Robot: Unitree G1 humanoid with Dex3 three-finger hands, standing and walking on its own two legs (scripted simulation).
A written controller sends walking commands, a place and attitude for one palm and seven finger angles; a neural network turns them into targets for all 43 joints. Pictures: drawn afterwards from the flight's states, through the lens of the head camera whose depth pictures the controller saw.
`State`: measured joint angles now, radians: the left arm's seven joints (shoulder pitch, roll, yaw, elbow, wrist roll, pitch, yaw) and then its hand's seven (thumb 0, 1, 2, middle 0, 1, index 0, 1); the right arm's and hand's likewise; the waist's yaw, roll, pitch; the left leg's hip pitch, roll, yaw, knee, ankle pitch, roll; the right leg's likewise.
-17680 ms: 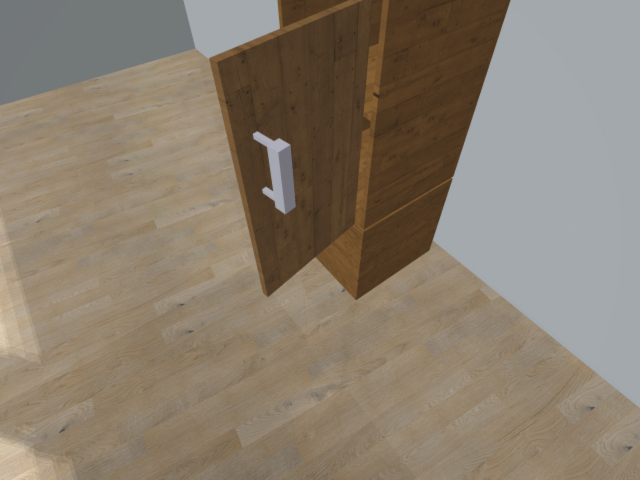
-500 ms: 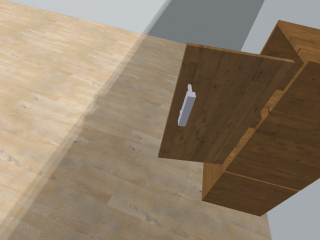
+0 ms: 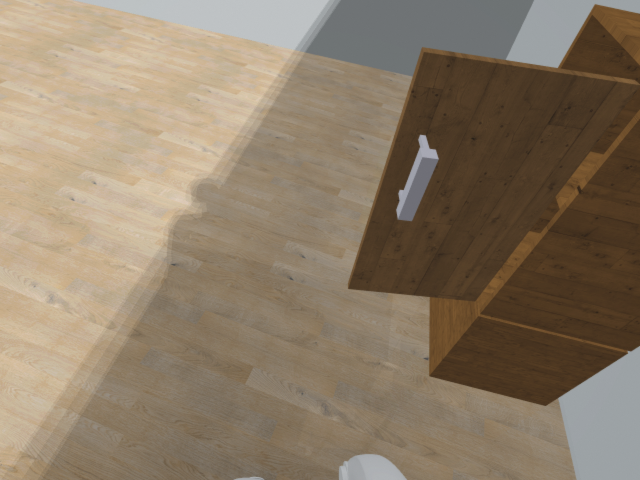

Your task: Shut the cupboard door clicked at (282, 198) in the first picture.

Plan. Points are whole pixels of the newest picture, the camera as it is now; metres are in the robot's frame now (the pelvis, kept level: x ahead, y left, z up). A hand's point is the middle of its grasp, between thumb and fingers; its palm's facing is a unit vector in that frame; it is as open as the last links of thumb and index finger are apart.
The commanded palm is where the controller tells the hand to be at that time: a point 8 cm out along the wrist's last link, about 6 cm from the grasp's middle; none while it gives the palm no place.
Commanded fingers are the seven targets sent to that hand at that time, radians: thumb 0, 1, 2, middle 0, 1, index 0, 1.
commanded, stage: come to a stop and stand still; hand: left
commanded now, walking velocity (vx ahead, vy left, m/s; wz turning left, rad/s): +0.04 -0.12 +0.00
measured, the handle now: (413, 178) +0.59 -0.14 +0.07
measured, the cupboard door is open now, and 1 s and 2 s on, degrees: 100 100 100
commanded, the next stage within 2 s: look again from close up in 0.12 s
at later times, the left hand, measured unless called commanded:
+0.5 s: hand out of the picture -0.01 +0.11 -0.15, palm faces +0.03 -0.99 -0.16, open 7.3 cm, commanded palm none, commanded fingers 0.00 0.90 0.90 -0.20 -0.30 -0.20 -0.30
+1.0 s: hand out of the picture +0.03 +0.08 -0.15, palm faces +0.02 -0.99 -0.15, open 7.3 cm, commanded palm none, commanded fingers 0.00 0.90 0.90 -0.20 -0.30 -0.20 -0.30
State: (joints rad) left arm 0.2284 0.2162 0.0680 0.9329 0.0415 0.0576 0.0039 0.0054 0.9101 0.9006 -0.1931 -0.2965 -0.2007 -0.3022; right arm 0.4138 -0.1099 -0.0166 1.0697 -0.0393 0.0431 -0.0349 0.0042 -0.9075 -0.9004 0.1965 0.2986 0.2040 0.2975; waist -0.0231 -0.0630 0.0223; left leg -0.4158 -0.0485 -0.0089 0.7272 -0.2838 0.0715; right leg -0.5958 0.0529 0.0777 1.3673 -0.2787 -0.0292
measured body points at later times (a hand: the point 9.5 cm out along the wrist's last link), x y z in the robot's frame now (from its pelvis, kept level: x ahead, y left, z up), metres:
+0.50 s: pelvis +0.01 -0.04 +0.02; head +0.01 -0.05 +0.47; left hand -0.01 +0.17 -0.13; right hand +0.00 -0.27 -0.14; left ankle +0.07 +0.06 -0.72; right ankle -0.02 -0.15 -0.72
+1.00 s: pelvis +0.05 -0.07 +0.02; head +0.05 -0.07 +0.47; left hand +0.03 +0.14 -0.14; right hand +0.04 -0.29 -0.14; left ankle +0.07 +0.06 -0.72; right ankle -0.02 -0.15 -0.72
